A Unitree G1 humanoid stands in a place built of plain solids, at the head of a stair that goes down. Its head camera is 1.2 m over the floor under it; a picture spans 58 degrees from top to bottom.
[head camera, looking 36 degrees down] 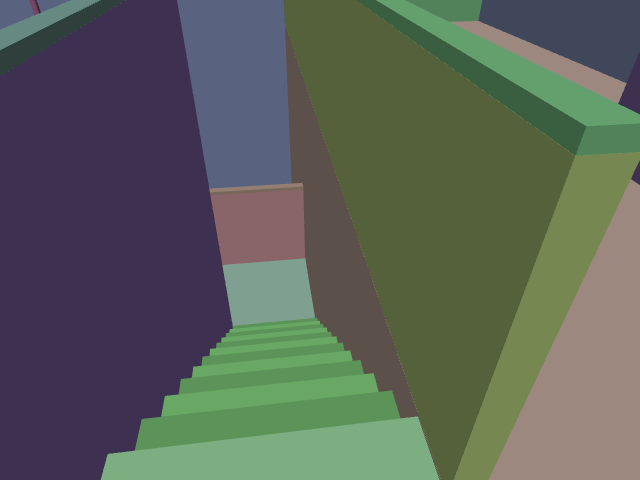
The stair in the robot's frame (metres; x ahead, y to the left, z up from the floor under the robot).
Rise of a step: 0.20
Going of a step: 0.23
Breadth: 0.90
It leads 7 degrees to the left of straight ahead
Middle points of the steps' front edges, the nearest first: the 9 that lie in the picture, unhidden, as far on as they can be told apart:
0.69 0.15 0.00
0.92 0.18 -0.20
1.15 0.21 -0.41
1.38 0.24 -0.61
1.62 0.27 -0.81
1.85 0.30 -1.02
2.08 0.33 -1.22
2.31 0.36 -1.42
2.54 0.39 -1.62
